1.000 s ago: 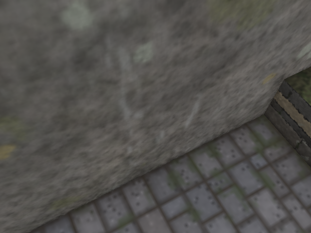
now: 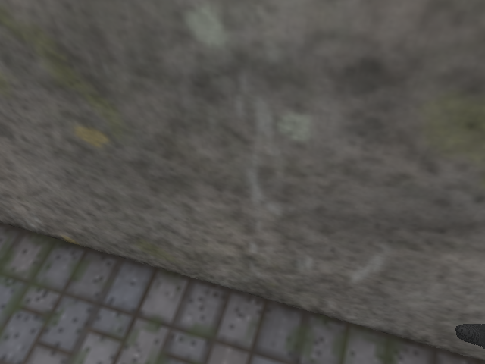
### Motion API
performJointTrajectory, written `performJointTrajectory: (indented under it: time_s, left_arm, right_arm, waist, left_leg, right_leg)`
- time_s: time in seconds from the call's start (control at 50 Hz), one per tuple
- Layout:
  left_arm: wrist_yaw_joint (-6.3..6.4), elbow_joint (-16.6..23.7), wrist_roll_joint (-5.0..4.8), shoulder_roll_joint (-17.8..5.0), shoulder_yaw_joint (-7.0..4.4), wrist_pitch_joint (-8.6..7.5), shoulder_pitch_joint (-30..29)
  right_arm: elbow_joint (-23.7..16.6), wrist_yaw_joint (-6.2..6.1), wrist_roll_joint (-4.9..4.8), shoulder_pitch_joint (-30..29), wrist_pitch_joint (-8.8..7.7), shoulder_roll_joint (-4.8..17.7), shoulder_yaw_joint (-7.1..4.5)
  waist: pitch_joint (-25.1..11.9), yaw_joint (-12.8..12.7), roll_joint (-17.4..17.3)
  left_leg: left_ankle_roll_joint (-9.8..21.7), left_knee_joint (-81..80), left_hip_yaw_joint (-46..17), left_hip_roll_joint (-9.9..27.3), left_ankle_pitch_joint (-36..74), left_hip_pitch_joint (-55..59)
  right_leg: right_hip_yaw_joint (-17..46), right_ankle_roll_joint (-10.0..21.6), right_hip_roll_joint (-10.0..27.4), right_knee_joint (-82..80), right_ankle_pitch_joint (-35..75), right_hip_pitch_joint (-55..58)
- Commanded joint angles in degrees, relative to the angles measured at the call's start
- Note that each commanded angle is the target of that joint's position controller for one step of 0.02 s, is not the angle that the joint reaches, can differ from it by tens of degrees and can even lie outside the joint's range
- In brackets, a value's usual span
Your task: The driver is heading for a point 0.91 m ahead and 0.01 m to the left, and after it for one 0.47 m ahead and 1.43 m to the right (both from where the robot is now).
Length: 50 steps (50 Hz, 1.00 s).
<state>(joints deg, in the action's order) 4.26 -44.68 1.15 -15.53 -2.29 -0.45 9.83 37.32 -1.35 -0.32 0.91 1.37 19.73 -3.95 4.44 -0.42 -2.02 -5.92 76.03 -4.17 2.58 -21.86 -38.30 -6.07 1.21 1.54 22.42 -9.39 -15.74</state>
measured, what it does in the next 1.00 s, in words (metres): steps on the spot: left foot, then right foot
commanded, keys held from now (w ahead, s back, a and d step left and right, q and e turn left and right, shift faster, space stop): shift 1.00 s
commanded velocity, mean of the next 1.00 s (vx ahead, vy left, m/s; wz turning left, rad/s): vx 0.03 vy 0.04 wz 0.23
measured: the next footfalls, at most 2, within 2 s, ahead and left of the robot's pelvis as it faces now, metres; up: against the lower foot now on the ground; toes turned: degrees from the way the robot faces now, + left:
left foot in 0.30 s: -0.01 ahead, +0.23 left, +0.00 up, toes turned +7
right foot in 0.58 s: +0.03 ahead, -0.02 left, +0.00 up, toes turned +10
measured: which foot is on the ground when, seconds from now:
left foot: up 0.00-0.28, down 0.30-1.00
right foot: down 0.00-0.30, up 0.32-0.56, down 0.58-1.00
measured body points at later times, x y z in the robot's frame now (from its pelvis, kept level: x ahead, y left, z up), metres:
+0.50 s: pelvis -0.02 +0.09 -0.01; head +0.01 +0.11 +0.44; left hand +0.02 +0.40 -0.13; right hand +0.19 -0.14 -0.11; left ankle -0.05 +0.22 -0.74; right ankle -0.01 -0.05 -0.69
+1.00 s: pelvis -0.01 +0.08 +0.00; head +0.02 +0.07 +0.45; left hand +0.07 +0.37 -0.10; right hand +0.14 -0.18 -0.14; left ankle -0.05 +0.22 -0.74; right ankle -0.01 -0.03 -0.74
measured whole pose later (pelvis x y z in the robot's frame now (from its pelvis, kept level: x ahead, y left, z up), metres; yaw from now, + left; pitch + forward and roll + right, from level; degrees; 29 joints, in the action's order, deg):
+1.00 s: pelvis -0.01 +0.08 +0.00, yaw +11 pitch +0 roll +1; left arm 0.1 -47.4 1.2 -17.6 0.9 -1.6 8.7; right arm 58.4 -1.0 0.0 6.1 0.7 17.4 -0.7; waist 2.8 1.0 -0.5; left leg -2.3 18.7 -4.2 0.0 -11.5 -7.0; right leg -1.0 0.9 0.5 23.7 -14.7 -8.7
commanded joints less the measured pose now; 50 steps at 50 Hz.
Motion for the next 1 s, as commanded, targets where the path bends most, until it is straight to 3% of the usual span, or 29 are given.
performJointTrajectory:
  time_s: [0.02, 0.04, 0.06, 0.08, 0.12, 0.16, 0.18, 0.2, 0.22, 0.26, 0.28, 0.3, 0.32, 0.34, 0.36, 0.38, 0.42, 0.48, 0.52, 0.56, 0.58, 0.6, 0.62, 0.64, 0.66, 0.68, 0.76, 0.86, 1.0]
  left_arm:
    - [-5.86, 6.56, 0.58, -1.33, -0.36, -3.45, -0.64]
    - [-5.41, 3.41, 1.5, -1.44, -0.16, -6.08, 6.71]
    - [-4.41, 0.38, 1.73, -3.91, -0.74, -8.4, 10.78]
    - [-0.13, -1.8, -1.99, -14.5, -2.89, -3.74, 6.69]
    - [3.07, -2.34, -2.08, -15.67, -3.33, -1.5, 9.34]
    - [2.54, -2.36, -1.16, -15.41, -3.97, -1.2, 8.48]
    - [1.65, -2.08, -1.51, -9.47, -2.37, -0.47, 3.49]
    - [0.39, -1.51, -1.49, -10.04, -2.84, -0.05, 4.01]
    - [-0.42, -1.1, -0.92, -11.94, -3.77, 0.07, 4.31]
    - [-1.42, -0.72, -1.42, -11.39, -3.81, -0.41, 4.83]
    - [-1.8, -1.36, -1.5, -9.57, -3.25, -0.79, 6.19]
    - [-1.82, -1.76, 0.11, -6.3, -2.47, -0.78, 9.58]
    - [-2.1, 1.15, 2.41, -3.97, -1.49, -0.77, 12.17]
    - [-1.69, 2.35, 1.24, -7.89, -2.54, -0.43, 11.86]
    - [-0.79, 3.43, -0.56, -11.53, -3.27, 0.14, 6.7]
    - [0.4, 3.77, -1.1, -10.96, -3.25, 0.85, 5.17]
    - [1.51, 1.61, 0.11, -10.39, -2.9, 2.16, 10.24]
    - [0.25, 2.23, -0.34, -6.98, -1.36, 1.52, 8.25]
    - [-1.22, 2.66, -1.11, -5.19, 0.19, 1.07, 4.45]
    - [-2.55, 1.74, -1.02, -5.33, 0.73, 0.64, 5.47]
    - [-2.9, 1.44, -0.41, -6.21, 0.96, 0.51, 5.34]
    - [-2.68, 2.11, 0.64, -11.16, 0.24, 0.4, 5.03]
    - [-3.4, 1.45, 0.57, -13.0, -0.04, 0.05, 1.03]
    - [-4.08, 1.77, -0.02, -9.87, 0.45, -0.56, -0.57]
    - [-4.46, 1.47, 0.1, -9.8, 0.53, -1.07, -0.15]
    - [-4.74, 0.9, 0.29, -10.9, 0.28, -1.48, 0.05]
    - [-4.87, 0.77, 0.3, -8.09, 1.41, -1.98, -0.53]
    - [-3.62, 0.83, 0.08, -9.07, 1.48, -1.83, -1.08]
    - [-4.15, -0.17, 0.04, -10.42, 1.11, -1.7, -1.59]
  right_arm:
    - [2.56, 1.9, 2.57, 16.06, -3.06, 5.81, -2.12]
    - [5.38, 1.81, 1.15, 14.44, -0.52, 8.4, -3.29]
    - [3.92, 1.63, 1.43, 10.87, 0.15, 7.55, -3.6]
    - [-7.3, 1.6, -2.05, -4.49, 0.21, 7.51, -3.87]
    - [-8.01, 1.89, -0.9, -4.98, 0.16, 0.92, -1.07]
    - [-7.5, 2.12, -0.76, -2.07, 0.5, -0.05, -0.57]
    - [-6.88, 2.23, -1.56, 0.84, -0.9, -3.68, 0.67]
    - [-4.73, 2.28, -2.22, 2.57, -1.49, -2.62, 0.8]
    - [-2.77, 2.13, -1.87, 4.7, -1.73, -0.77, 0.16]
    - [1.16, 2.11, -0.63, 9.26, -1.09, 1.01, -0.69]
    - [2.59, 2.27, -0.31, 11.5, -0.9, 1.24, -0.58]
    - [4.44, 1.97, -0.52, 12.86, -1.17, 2.77, -0.72]
    - [3.58, 1.2, 0.32, 12.66, -1.09, 9.41, -1.55]
    - [2.32, 1.24, 2.39, 9.38, -0.93, 14.04, -3.09]
    - [1.91, 1.45, 2.92, 6.51, -1.72, 11.84, -2.78]
    - [2.72, 1.37, 1.99, 2.9, -2.54, 9.81, -2.02]
    - [2.72, 0.8, 0.17, -1.31, -3.09, 3.81, -0.13]
    - [4.07, -0.37, -0.75, -1.97, -2.51, 0.41, 1.21]
    - [4.42, -0.5, -0.7, -1.26, -1.91, 0.88, 1.34]
    - [5.1, -0.4, -0.68, -1.1, -1.62, 0.95, 1.8]
    - [6.12, -0.11, -0.69, 0.99, -1.82, -0.55, 2.48]
    - [7.23, 0.19, 0.33, 4.69, -2.4, -0.66, 2.6]
    - [7.46, 0.62, 1.85, 8.53, -2.54, -1.86, 2.75]
    - [8.77, 0.63, 1.9, 4.8, -2.26, 2.66, 1.87]
    - [9.06, 0.49, 0.67, 1.87, -2.0, 4.99, 1.29]
    - [9.8, 0.11, -0.02, 1.93, -1.53, 4.11, 1.43]
    - [12.94, -0.35, 0.35, 2.44, -0.46, 2.65, 1.89]
    - [16.21, 0.24, 0.36, 2.34, -1.24, 2.88, 1.95]
    - [19.02, 0.25, 0.27, 3.34, -1.31, 4.05, 2.37]
  waist:
    - [-12.79, -0.07, 11.13]
    - [-4.88, -4.19, 6.4]
    - [-5.8, -4.47, 6.86]
    - [-4.87, -1.53, -1.08]
    - [-7.83, -3.16, 6.41]
    - [-7.89, -3.07, 14.02]
    - [-8.71, 2.04, 20.1]
    - [-8.78, 1.23, 20.63]
    - [-8.26, 1.2, 18.38]
    - [-6.51, 2.3, 15.59]
    - [-4.22, 3.15, 13.62]
    - [-4.03, 1.66, 3.88]
    - [-6.39, -0.34, -15.29]
    - [-12.15, 0.98, -14.69]
    - [-10.71, 2.01, -10.93]
    - [-6.77, 0.2, -12.01]
    - [-6.11, -2.2, -13.3]
    - [-7.1, -2.58, -8.95]
    - [-7.5, -0.1, -6.74]
    - [-7.48, -1.13, -5.25]
    - [-6.35, -1.05, -3.3]
    - [-6.95, 0.86, 2.12]
    - [-9.25, 6.43, 10.96]
    - [-7.32, 3.46, 6.12]
    - [-5.96, 1.34, 3.99]
    - [-7.08, 1.52, 4.93]
    - [-6.43, 0.9, 4.65]
    - [-5.89, 0.26, 3.51]
    - [-6.33, 1.04, 2.63]
  left_leg:
    - [-0.01, 15.01, -9.29, -1.03, 6.12, 1.39]
    - [-1.67, 13.25, -15.51, -3.48, 7.98, -9.73]
    - [-2.88, 12.41, -15.67, -4.47, 7.74, -11.15]
    - [0.02, 1.19, -9.73, -0.67, 4.51, -11.61]
    - [-0.47, -9.33, -5.62, -0.67, 2.86, -5.88]
    - [-1.04, -12.95, -3.34, 0.77, -0.06, -1.4]
    - [-0.34, -23.48, -0.65, 1.44, -3.08, 11.3]
    - [-0.23, -27.73, 3.4, -1.1, -3.86, 17.55]
    - [0.13, -33.26, 5.45, -1.99, 1.3, 21.14]
    - [3.65, -45.07, 6.71, -3.31, 9.84, 29.05]
    - [6.37, -52.01, 4.37, -2.38, 13.94, 30.93]
    - [8.19, -53.89, -0.16, 0.25, 24.73, 34.43]
    - [14.1, -51.01, -13.42, 12.68, 53.12, 38.77]
    - [22.18, -53.44, -17.14, 18.43, 48.25, 30.98]
    - [22.0, -56.41, -14.38, 15.32, 37.13, 26.45]
    - [19.61, -57.84, -10.92, 12.46, 33.42, 23.5]
    - [17.42, -56.32, -6.79, 10.33, 37.33, 21.35]
    - [15.54, -55.28, -5.25, 7.76, 31.65, 23.25]
    - [16.0, -54.4, -7.47, 8.68, 27.98, 25.16]
    - [14.87, -52.98, -8.88, 7.99, 24.91, 24.23]
    - [12.04, -52.56, -8.8, 6.23, 23.63, 23.2]
    - [7.86, -49.8, -7.12, 2.74, 19.48, 22.27]
    - [5.57, -55.27, -4.23, -0.19, 10.02, 28.85]
    - [4.46, -56.79, -3.8, -0.21, 12.92, 32.31]
    - [4.94, -56.06, -3.11, -1.02, 15.43, 30.79]
    - [5.79, -55.5, -3.05, -0.22, 17.7, 32.0]
    - [6.01, -57.59, -2.96, -0.56, 17.95, 31.52]
    - [5.74, -58.57, -2.97, -0.37, 19.26, 30.67]
    - [5.82, -59.12, -2.59, 0.14, 20.64, 31.62]
  right_leg:
    - [16.33, 10.77, 21.29, -8.53, 0.31, 9.14]
    - [18.23, 13.22, 25.0, -8.89, 3.88, 13.15]
    - [17.01, 12.42, 23.0, -7.19, 2.64, 16.17]
    - [15.93, 9.39, 21.45, -5.25, 5.73, 16.15]
    - [12.64, 8.29, 20.88, -8.36, 1.66, 17.33]
    - [10.93, 8.22, 21.25, -10.78, -0.94, 15.92]
    - [0.54, 5.84, 12.51, -8.75, 1.6, 7.24]
    - [-1.72, 4.91, 10.93, -7.72, 3.02, 4.45]
    - [-2.12, 4.11, 11.62, -6.43, 3.16, 3.69]
    - [-1.12, 1.1, 12.21, -4.24, -2.33, 0.09]
    - [-1.41, -1.72, 11.72, -0.31, -1.73, -1.87]
    - [-5.03, -5.93, 8.52, 10.28, -7.47, -6.97]
    - [-5.96, -9.76, 3.95, 26.62, -28.18, -19.32]
    - [2.12, -9.96, 3.75, 34.86, -28.38, -16.5]
    - [5.15, -8.76, 3.52, 37.89, -25.9, -14.87]
    - [6.09, -7.58, 2.93, 38.57, -22.15, -15.6]
    - [8.91, -7.73, 2.89, 40.28, -17.55, -11.44]
    - [9.16, -6.21, 2.53, 29.6, -13.6, -7.1]
    - [8.13, -4.67, 1.97, 20.21, -13.54, -3.5]
    - [6.81, -2.82, 1.16, 7.19, -6.81, 4.22]
    - [8.1, -1.7, 1.99, -1.25, 0.66, 8.22]
    - [14.56, -0.25, 8.32, -1.67, 17.38, 12.09]
    - [16.96, 4.76, 10.71, 0.15, 18.42, 5.33]
    - [14.07, 4.38, 7.57, -0.39, 11.67, 3.69]
    - [11.69, 2.18, 5.08, -0.57, 9.02, 5.1]
    - [10.83, 0.76, 4.36, -0.02, 9.25, 6.03]
    - [10.13, -0.11, 3.76, -1.47, 6.38, 7.38]
    - [9.82, 0.11, 3.62, -1.85, 6.9, 8.66]
    - [9.81, -0.19, 3.72, -2.36, 10.33, 9.34]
